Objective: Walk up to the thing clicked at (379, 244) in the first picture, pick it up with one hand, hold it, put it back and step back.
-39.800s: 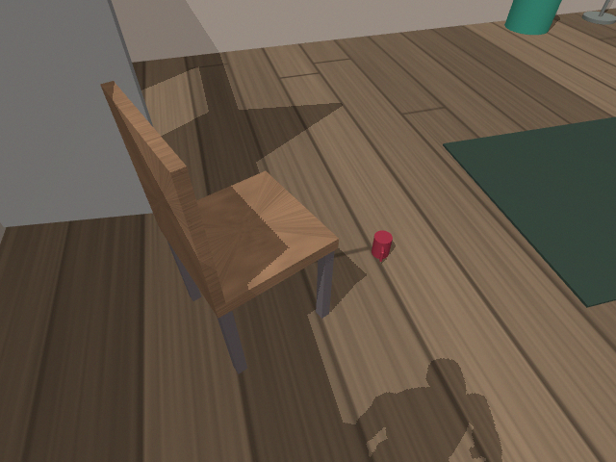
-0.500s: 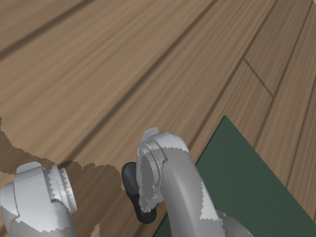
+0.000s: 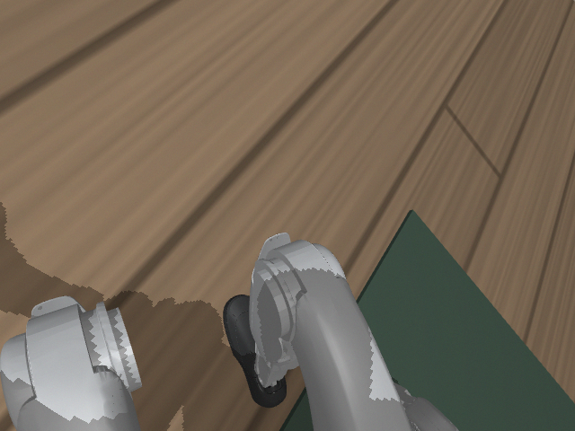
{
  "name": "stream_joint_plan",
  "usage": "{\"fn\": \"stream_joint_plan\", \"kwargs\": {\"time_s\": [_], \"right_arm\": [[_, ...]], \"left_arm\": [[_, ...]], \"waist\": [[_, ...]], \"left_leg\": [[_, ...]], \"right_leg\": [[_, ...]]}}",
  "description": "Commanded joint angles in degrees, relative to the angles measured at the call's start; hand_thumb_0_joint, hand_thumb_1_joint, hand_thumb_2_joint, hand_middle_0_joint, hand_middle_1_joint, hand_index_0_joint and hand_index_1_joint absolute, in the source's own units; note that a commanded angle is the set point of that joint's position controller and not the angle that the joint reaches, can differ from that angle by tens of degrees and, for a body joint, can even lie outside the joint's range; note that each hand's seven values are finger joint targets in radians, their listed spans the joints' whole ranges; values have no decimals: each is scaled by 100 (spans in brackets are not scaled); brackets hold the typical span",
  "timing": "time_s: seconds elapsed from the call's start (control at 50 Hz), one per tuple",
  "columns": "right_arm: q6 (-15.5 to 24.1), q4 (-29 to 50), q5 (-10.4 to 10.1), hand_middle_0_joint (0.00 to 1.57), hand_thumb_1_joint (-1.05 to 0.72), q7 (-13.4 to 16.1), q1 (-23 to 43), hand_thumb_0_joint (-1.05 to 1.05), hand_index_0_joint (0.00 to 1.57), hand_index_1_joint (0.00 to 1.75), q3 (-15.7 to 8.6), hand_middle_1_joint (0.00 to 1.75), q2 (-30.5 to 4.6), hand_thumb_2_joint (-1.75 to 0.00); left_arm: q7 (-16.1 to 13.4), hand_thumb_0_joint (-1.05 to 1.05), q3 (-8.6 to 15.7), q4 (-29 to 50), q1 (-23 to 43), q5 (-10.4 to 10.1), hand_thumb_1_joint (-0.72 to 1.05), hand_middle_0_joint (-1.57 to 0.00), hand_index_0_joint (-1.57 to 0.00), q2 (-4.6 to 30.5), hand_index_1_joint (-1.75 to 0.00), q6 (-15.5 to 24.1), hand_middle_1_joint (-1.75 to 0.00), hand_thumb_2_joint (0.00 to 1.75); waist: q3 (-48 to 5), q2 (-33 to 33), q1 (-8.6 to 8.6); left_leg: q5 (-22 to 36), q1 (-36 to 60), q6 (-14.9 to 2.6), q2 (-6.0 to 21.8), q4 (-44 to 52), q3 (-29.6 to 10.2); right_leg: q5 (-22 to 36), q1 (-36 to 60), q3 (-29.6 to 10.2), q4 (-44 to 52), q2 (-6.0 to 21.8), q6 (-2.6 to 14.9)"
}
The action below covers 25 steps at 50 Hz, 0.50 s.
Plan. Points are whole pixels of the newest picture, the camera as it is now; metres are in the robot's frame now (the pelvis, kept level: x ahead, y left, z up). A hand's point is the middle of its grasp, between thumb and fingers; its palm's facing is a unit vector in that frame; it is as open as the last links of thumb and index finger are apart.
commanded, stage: close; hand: left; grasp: from above
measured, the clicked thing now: out of the picture +0.45 +0.37 -0.26
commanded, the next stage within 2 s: settle in 0.04 s
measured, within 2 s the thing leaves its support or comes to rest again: leaves its support in 0.56 s
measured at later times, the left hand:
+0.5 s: hand out of the picture +0.45 +0.37 -0.22, palm faces -0.44 -0.10 -0.89, open 10.4 cm
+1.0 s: hand out of the picture +0.45 +0.37 -0.12, palm faces -0.49 -0.11 -0.86, open 10.1 cm
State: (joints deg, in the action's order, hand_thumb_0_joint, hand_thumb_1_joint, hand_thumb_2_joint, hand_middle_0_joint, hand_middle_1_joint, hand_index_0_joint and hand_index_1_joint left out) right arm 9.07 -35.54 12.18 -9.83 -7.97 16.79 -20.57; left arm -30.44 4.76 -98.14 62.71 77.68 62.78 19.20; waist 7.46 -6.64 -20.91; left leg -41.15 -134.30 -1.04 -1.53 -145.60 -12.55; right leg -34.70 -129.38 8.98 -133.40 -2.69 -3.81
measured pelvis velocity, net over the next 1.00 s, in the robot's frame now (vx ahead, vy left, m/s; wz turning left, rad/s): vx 0.00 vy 0.00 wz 0.07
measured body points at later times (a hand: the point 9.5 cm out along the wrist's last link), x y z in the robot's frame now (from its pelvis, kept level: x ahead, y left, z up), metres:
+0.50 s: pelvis +0.00 +0.00 +0.00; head +0.27 +0.14 +0.34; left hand +0.47 +0.37 -0.17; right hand +0.06 -0.27 -0.05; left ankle +0.06 +0.12 -0.27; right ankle +0.13 -0.12 -0.27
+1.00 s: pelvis +0.00 +0.00 +0.05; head +0.26 +0.11 +0.40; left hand +0.47 +0.37 -0.08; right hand +0.11 -0.27 -0.04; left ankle +0.06 +0.12 -0.27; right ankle +0.13 -0.12 -0.27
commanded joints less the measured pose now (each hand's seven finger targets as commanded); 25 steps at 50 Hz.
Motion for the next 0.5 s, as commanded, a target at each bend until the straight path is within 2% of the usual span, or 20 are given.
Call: {"fn": "stream_joint_plan", "kwargs": {"time_s": [0.0,0.02,0.06,0.08,0.12,0.16,0.18,0.22,0.24,0.26,0.3,0.32,0.36,0.4,0.42,0.46,0.48], "right_arm": [[5,-108,-43,20,-90,87,-1048,0,20,30,-576,30,-1836,-90],[8,-91,-39,20,-89,84,-1098,0,20,30,-597,30,-1893,-90],[11,-94,-29,20,-90,90,-1113,0,20,30,-580,30,-1849,-90],[14,-107,-31,20,-89,72,-1136,0,20,30,-610,30,-1884,-90],[22,-81,-32,20,-90,74,-1110,0,20,30,-573,30,-1866,-90],[24,-73,-43,20,-91,79,-1129,0,20,30,-591,30,-1879,-90],[9,-52,-28,20,-91,89,-1112,0,20,30,-600,30,-1909,-90],[16,-35,-37,20,-91,77,-1135,0,20,30,-620,30,-1908,-90],[-2,-28,-28,20,-91,87,-1142,0,20,30,-617,30,-1897,-90],[-7,-34,-53,20,-92,80,-1139,0,20,30,-618,30,-1872,-90],[-12,-13,-43,20,-91,81,-1171,0,20,30,-651,30,-1915,-90],[-32,4,-44,20,-91,86,-1129,0,20,30,-652,30,-1871,-90],[-56,-4,-59,20,-91,90,-1154,0,20,30,-697,30,-1880,-90],[-58,-20,-58,20,-91,68,-1273,0,20,30,-758,30,-1845,-90],[-53,-60,-70,20,-91,52,-1303,0,20,30,-781,30,-1809,-90],[-69,-58,-104,20,-91,42,-1326,0,20,30,-880,30,-1793,-90],[-94,11,-111,20,-91,50,-1284,0,20,30,-970,30,-1840,-90]], "left_arm": [[-234,0,58,716,1511,-183,41,-74,-76,1280,-86,-153,-89,82],[-224,0,122,835,1568,-133,43,-75,-78,1359,-86,-147,-89,82],[-222,0,65,802,1531,-161,45,-77,-80,1261,-86,-147,-89,84],[-194,0,36,716,1469,-125,47,-77,-80,1166,-85,-164,-89,81],[-184,0,40,757,1502,-139,48,-79,-82,1249,-87,-152,-90,85],[-155,0,57,795,1512,-124,36,-75,-78,1278,-86,-179,-89,83],[-169,0,167,862,1571,-171,36,-75,-78,1387,-86,-174,-89,83],[-121,0,133,915,1578,-171,35,-74,-77,1314,-85,-189,-88,81],[-131,0,199,1031,1630,-166,35,-75,-77,1417,-86,-186,-88,83],[-104,0,153,1042,1614,-168,36,-76,-78,1384,-86,-196,-89,85],[-73,0,243,1180,1606,-144,35,-75,-77,1465,-87,-216,-90,84],[-83,0,302,1294,1560,-206,37,-76,-78,1503,-86,-209,-88,84],[-72,0,392,1634,1581,-207,41,-79,-82,1598,-85,-208,-87,85],[-1,0,409,1776,1463,-183,42,-79,-82,1512,-85,-260,-88,83],[45,0,406,1941,1520,-227,40,-78,-81,1451,-83,-290,-85,81],[110,0,627,2439,1455,-333,40,-78,-81,1607,-83,-342,-85,80],[137,0,743,2582,1295,-471,41,-78,-81,1589,-82,-377,-84,79]], "waist": [[-3272,2709,-324],[-3304,2767,-363],[-3401,2801,-372],[-3249,2845,-407],[-3273,2759,-411],[-3263,2846,-371],[-3336,2851,-331],[-3265,3016,-361],[-3448,3026,-285],[-3486,3096,-297],[-3503,3104,-266],[-3627,3091,-165],[-3859,3215,-92],[-3888,3354,-132],[-3986,3389,-119],[-4400,3705,28],[-4478,3688,95]], "left_leg": [[911,2558,10,220,1680,429],[1018,2650,34,214,1623,404],[1048,2772,32,227,1682,381],[1123,2768,66,218,1679,347],[1029,2717,35,218,1693,378],[1111,2776,53,231,1659,376],[1121,2754,71,218,1695,363],[1124,2845,99,219,1746,345],[1145,2933,104,230,1783,333],[1169,2967,101,234,1767,343],[1237,2911,97,203,1702,393],[1194,2893,84,202,1719,433],[1287,3006,92,195,1698,464],[1411,3141,101,194,1692,496],[1471,3188,99,203,1680,512],[1744,3502,142,192,1770,529],[1756,3523,165,178,1811,495]], "right_leg": [[837,1824,526,1055,-170,516],[878,1710,571,1012,-145,528],[925,1805,560,1003,-152,512],[949,1630,584,954,-123,529],[889,1733,575,996,-149,516],[935,1668,556,969,-144,533],[920,1694,581,986,-128,537],[922,1623,570,966,-104,548],[933,1709,595,976,-122,549],[957,1696,567,939,-127,560],[998,1728,569,982,-109,572],[973,1826,542,1007,-120,569],[1044,1885,520,1009,-113,585],[1121,1865,501,999,-96,584],[1159,1876,479,1004,-108,590],[1313,1998,441,1008,-83,604],[1311,1950,463,1010,-54,630]]}}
